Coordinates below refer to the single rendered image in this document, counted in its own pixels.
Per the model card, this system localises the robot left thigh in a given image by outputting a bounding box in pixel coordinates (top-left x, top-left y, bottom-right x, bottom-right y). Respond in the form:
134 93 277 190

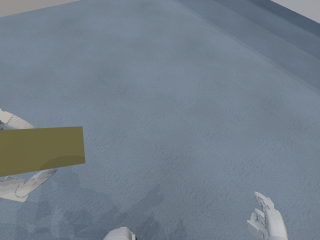
103 228 136 240

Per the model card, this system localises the robot left hand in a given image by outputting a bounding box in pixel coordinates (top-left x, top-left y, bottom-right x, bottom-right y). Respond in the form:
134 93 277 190
0 108 58 202

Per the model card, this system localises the sponge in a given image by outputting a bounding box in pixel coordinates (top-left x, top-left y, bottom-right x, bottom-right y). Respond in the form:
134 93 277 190
0 126 86 177

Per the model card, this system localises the robot right hand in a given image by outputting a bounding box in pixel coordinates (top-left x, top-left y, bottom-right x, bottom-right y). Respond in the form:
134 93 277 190
247 191 288 240

